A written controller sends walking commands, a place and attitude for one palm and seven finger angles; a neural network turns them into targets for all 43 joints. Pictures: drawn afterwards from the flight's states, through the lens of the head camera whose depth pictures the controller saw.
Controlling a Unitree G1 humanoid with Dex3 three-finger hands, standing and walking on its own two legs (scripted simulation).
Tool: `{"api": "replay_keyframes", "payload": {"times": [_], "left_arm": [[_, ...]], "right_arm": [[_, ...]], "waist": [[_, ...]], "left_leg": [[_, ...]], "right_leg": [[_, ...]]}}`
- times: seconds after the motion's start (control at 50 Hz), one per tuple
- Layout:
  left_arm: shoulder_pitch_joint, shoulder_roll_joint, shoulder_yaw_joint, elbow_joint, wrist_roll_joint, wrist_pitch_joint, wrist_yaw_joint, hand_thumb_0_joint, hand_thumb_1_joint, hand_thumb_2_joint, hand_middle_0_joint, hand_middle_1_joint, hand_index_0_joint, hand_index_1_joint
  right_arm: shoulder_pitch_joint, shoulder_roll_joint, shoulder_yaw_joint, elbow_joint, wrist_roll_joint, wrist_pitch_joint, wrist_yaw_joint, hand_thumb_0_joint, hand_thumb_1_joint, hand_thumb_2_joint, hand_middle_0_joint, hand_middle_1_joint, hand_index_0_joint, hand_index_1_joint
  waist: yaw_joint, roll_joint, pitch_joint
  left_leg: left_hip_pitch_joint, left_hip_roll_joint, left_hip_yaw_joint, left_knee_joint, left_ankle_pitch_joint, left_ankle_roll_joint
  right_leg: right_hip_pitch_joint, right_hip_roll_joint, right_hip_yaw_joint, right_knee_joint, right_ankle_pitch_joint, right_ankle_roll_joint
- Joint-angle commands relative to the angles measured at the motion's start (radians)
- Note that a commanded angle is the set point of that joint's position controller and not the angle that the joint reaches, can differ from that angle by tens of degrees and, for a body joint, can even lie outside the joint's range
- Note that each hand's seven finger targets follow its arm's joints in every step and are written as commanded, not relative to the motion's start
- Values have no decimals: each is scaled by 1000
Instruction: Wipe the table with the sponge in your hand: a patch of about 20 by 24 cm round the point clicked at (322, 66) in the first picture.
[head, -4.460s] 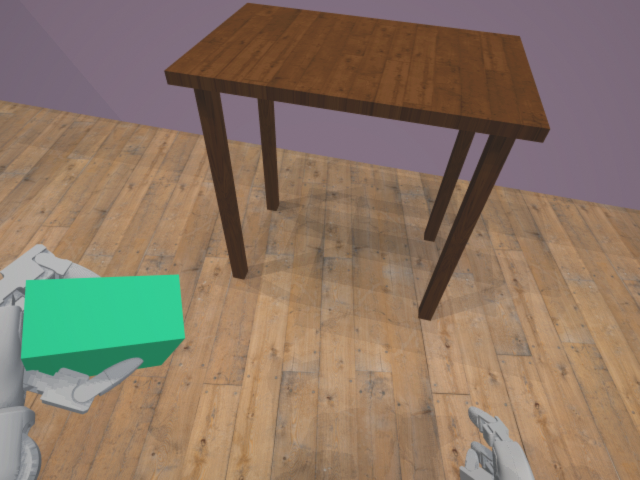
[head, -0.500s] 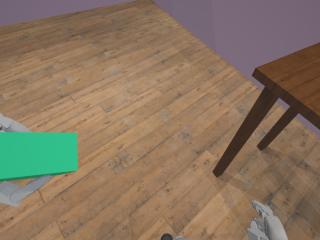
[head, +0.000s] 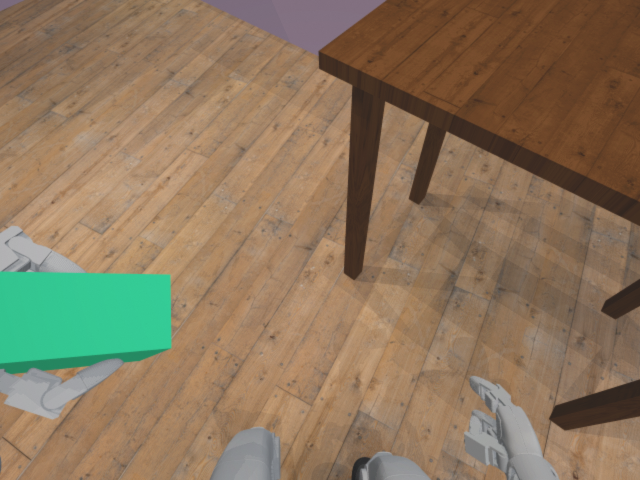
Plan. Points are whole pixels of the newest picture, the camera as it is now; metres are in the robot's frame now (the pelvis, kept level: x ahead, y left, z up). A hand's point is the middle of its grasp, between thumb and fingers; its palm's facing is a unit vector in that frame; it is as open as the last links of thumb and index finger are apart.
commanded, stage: turn to face it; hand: left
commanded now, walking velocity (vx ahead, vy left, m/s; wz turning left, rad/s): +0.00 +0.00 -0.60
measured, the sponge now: (106, 324) +0.24 +0.19 +0.14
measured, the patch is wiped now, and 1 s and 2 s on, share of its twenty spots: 0.00 0.00 0.00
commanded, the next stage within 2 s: take the last steps up to it in 1.66 s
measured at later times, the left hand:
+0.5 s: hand (95, 329) +0.22 +0.17 +0.19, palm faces +0.17 -0.90 -0.40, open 10.1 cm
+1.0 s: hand (281, 372) +0.19 +0.03 +0.18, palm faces -0.14 -0.83 -0.53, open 10.2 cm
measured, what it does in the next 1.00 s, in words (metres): walks backwards, turning right: left foot, then right foot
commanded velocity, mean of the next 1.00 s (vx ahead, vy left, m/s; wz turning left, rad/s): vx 0.00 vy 0.00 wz -0.60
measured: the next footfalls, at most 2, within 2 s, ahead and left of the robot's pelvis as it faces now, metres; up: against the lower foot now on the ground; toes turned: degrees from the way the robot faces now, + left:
left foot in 0.28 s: +0.03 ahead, +0.14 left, +0.00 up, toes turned -4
right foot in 0.62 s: -0.10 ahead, -0.15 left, +0.00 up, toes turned -29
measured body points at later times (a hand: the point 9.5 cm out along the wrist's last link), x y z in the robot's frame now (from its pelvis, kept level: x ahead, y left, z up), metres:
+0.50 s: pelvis -0.05 +0.00 +0.01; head -0.02 +0.00 +0.46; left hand +0.21 +0.22 +0.21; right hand +0.07 -0.22 -0.08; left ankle -0.01 +0.14 -0.73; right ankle -0.08 -0.13 -0.68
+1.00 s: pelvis -0.12 -0.04 +0.01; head -0.09 -0.08 +0.45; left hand +0.19 +0.08 +0.21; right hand -0.14 -0.36 -0.09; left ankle -0.05 +0.08 -0.69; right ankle -0.13 -0.13 -0.73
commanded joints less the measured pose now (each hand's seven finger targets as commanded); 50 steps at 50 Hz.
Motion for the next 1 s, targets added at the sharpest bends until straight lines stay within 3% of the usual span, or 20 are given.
{"api": "replay_keyframes", "payload": {"times": [0.0, 0.12, 0.16, 0.22, 0.24, 0.26, 0.28, 0.3, 0.34, 0.4, 0.54, 0.58, 0.6, 0.62, 0.64, 0.66, 0.7, 0.74, 0.82, 0.98], "left_arm": [[58, 207, 231, -260, -25, -79, 62, 0, 100, 1300, -1200, -1600, -1200, -1600], [43, 153, 160, -173, -18, -40, 61, 0, 100, 1300, -1200, -1600, -1200, -1600], [4, 143, 137, -168, -9, -32, 57, 0, 100, 1300, -1200, -1600, -1200, -1600], [-49, 146, 110, -170, -2, -26, 54, 0, 100, 1300, -1200, -1600, -1200, -1600], [-86, 135, 91, -207, 2, -36, 49, 0, 100, 1300, -1200, -1600, -1200, -1600], [-109, 142, 100, -219, 11, -48, 44, 0, 100, 1300, -1200, -1600, -1200, -1600], [-129, 152, 97, -230, 26, -56, 43, 0, 100, 1300, -1200, -1600, -1200, -1600], [-128, 179, 118, -191, 34, -60, 45, 0, 100, 1300, -1200, -1600, -1200, -1600], [-199, 130, 58, -228, 36, -67, 34, 0, 100, 1300, -1200, -1600, -1200, -1600], [-230, 71, -11, -199, 29, -50, 32, 0, 100, 1300, -1200, -1600, -1200, -1600], [-187, 108, 49, -111, 16, -41, 31, 0, 100, 1300, -1200, -1600, -1200, -1600], [-168, 132, 74, -148, 18, -49, 31, 0, 100, 1300, -1200, -1600, -1200, -1600], [-156, 185, 112, -170, 21, -60, 38, 0, 100, 1300, -1200, -1600, -1200, -1600], [-75, 244, 176, -143, 19, -57, 52, 0, 100, 1300, -1200, -1600, -1200, -1600], [-63, 234, 183, -152, -1, -48, 59, 0, 100, 1300, -1200, -1600, -1200, -1600], [-35, 227, 175, -201, -12, -41, 51, 0, 100, 1300, -1200, -1600, -1200, -1600], [88, 219, 225, -202, -28, -55, 56, 0, 100, 1300, -1200, -1600, -1200, -1600], [119, 210, 245, -196, -30, -62, 61, 0, 100, 1300, -1200, -1600, -1200, -1600], [88, 194, 223, -154, -31, -60, 64, 0, 100, 1300, -1200, -1600, -1200, -1600], [-18, 146, 108, -144, -9, -29, 53, 0, 100, 1300, -1200, -1600, -1200, -1600]], "right_arm": [[-52, -53, -34, -160, -4, -28, -16, 0, -900, -900, 200, 300, 200, 300], [-23, -89, -53, -166, 7, -27, -27, 0, -900, -900, 200, 300, 200, 300], [-15, -95, -50, -173, 8, -23, -28, 0, -900, -900, 200, 300, 200, 300], [6, -102, -49, -175, 9, -19, -35, 0, -900, -900, 200, 300, 200, 300], [8, -110, -50, -184, 3, -23, -40, 0, -900, -900, 200, 300, 200, 300], [-3, -124, -52, -198, -5, -27, -44, 0, -900, -900, 200, 300, 200, 300], [3, -115, -55, -212, 3, -35, -45, 0, -900, -900, 200, 300, 200, 300], [-8, -86, -42, -193, -7, -50, -44, 0, -900, -900, 200, 300, 200, 300], [5, -89, -46, -183, -9, -67, -29, 0, -900, -900, 200, 300, 200, 300], [32, -105, -49, -172, 7, -86, -9, 0, -900, -900, 200, 300, 200, 300], [66, -108, -48, -171, 3, -120, -3, 0, -900, -900, 200, 300, 200, 300], [80, -100, -49, -169, 11, -121, 5, 0, -900, -900, 200, 300, 200, 300], [80, -73, -45, -177, 15, -118, 4, 0, -900, -900, 200, 300, 200, 300], [30, -52, -26, -202, 6, -113, -3, 0, -900, -900, 200, 300, 200, 300], [-3, -47, -19, -187, 12, -104, -8, 0, -900, -900, 200, 300, 200, 300], [-5, -69, -43, -191, 25, -94, -5, 0, -900, -900, 200, 300, 200, 300], [-35, -30, -14, -172, 11, -60, -13, 0, -900, -900, 200, 300, 200, 300], [-52, -36, -24, -158, 6, -30, -17, 0, -900, -900, 200, 300, 200, 300], [-48, -71, -55, -151, 6, -10, -30, 0, -900, -900, 200, 300, 200, 300], [-28, -108, -51, -183, 10, -9, -28, 0, -900, -900, 200, 300, 200, 300]], "waist": [[40, -81, -385], [59, -146, -351], [59, -162, -333], [44, -85, -320], [40, -5, -296], [53, 175, -249], [67, 269, -240], [69, 269, -229], [55, 230, -156], [51, 266, -141], [42, 248, -223], [44, 146, -289], [45, -68, -322], [72, -271, -352], [74, -301, -373], [56, -276, -389], [59, -152, -377], [51, -110, -389], [39, -109, -354], [67, -166, -309]], "left_leg": [[-37, -8, -30, -109, 65, -1], [114, -40, -20, -398, 53, 25], [179, -49, -18, -500, 74, 35], [390, -17, -8, -751, 188, 64], [453, 68, -75, -837, 207, 100], [487, 240, -226, -894, 346, 172], [438, 357, -263, -894, 525, 245], [324, 390, -240, -907, 481, 269], [263, 345, -123, -888, 477, 259], [267, 264, 60, -865, 486, 178], [338, 264, 123, -713, 537, 120], [316, 215, 149, -531, 477, 82], [189, 130, 167, -343, 243, 47], [-69, -4, 113, -145, -169, 16], [-130, 11, 0, -1, -152, 11], [-122, 30, -67, 55, -87, 16], [-186, 19, -64, 105, 3, 3], [-164, 7, -44, 37, 53, -8], [-52, -7, -34, -127, 93, -1], [141, -51, -21, -456, 60, 40]], "right_leg": [[333, -275, 296, -156, 654, -116], [221, -260, 381, -187, 420, -125], [162, -238, 400, -206, 316, -107], [20, -177, 380, -153, 163, -35], [-77, -114, 342, -67, 65, 0], [-219, -9, 228, 114, -159, 53], [-240, 21, 104, 377, -292, 84], [-218, -16, 78, 576, -262, 97], [-227, -59, 79, 630, -218, 107], [-135, -59, -32, 419, -174, 122], [84, -14, -144, 10, -109, 124], [216, -57, -90, -160, 92, 91], [336, -190, 85, -192, 408, 26], [437, -349, 385, -146, 867, -84], [449, -393, 368, -125, 984, -106], [427, -366, 363, -129, 877, -102], [472, -307, 300, -99, 820, -108], [465, -282, 247, -119, 770, -94], [348, -264, 284, -172, 623, -105], [182, -240, 431, -240, 297, -118]]}}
